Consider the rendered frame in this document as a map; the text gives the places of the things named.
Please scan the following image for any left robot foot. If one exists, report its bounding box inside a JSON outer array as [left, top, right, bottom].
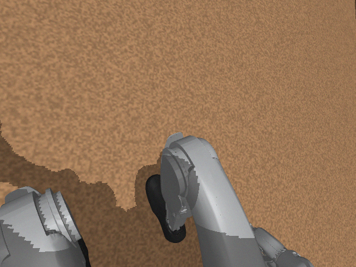
[[78, 236, 91, 267]]

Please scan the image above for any right robot arm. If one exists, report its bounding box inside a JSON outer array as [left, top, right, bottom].
[[276, 250, 314, 267]]

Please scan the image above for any right robot hand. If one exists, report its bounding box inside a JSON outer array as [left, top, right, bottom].
[[250, 223, 288, 267]]

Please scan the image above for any right robot foot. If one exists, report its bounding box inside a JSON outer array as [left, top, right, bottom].
[[145, 174, 186, 243]]

